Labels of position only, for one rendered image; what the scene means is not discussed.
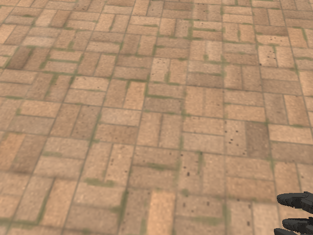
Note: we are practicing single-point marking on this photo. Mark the robot right hand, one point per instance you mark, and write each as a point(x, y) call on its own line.
point(299, 201)

